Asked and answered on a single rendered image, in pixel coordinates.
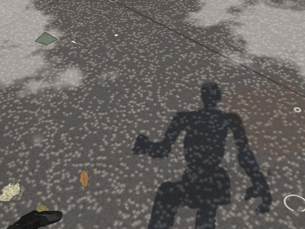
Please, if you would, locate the robot left hand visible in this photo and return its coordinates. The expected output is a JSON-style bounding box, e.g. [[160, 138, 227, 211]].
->
[[7, 210, 63, 229]]

